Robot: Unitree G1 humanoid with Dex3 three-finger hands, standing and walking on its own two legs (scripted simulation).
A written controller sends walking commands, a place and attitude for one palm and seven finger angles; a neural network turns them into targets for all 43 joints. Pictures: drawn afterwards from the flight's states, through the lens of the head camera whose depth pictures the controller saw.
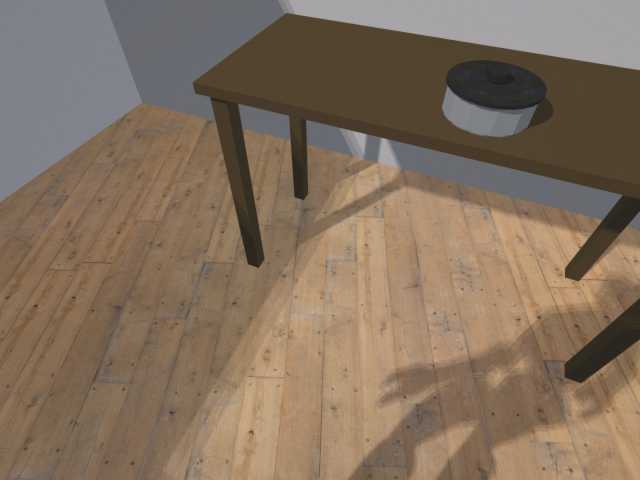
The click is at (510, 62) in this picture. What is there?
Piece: lid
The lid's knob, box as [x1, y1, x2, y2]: [486, 65, 510, 81]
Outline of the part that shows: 488,68 486,76 491,80 506,81 509,77 510,70 504,66 493,65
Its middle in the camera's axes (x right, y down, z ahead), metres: +0.38 -0.35 +0.82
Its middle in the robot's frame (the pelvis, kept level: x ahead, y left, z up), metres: +0.88 -0.33 +0.09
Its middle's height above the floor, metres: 0.87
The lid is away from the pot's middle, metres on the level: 0.00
